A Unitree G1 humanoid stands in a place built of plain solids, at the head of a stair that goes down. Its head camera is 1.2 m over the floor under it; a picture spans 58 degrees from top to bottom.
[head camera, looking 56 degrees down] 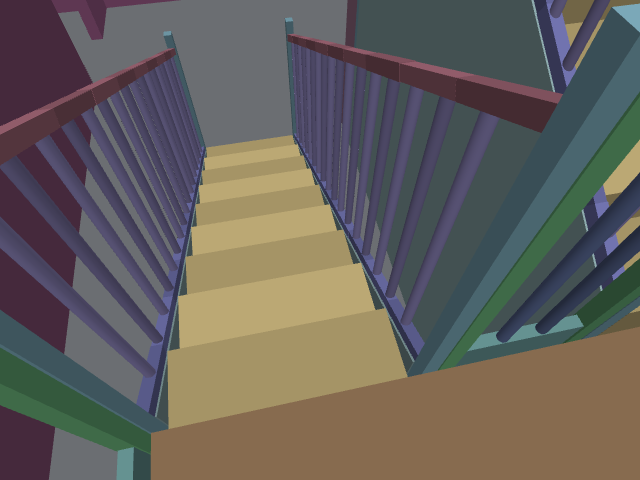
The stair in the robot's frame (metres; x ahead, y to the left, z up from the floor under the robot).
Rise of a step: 0.15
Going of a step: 0.28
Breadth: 0.73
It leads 12 degrees to the left of straight ahead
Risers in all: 10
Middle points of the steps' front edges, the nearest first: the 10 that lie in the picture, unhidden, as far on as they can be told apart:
0.28 0.08 0.00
0.56 0.13 -0.15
0.83 0.19 -0.30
1.10 0.25 -0.45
1.37 0.31 -0.60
1.64 0.36 -0.76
1.92 0.42 -0.91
2.19 0.48 -1.06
2.46 0.54 -1.21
2.73 0.59 -1.36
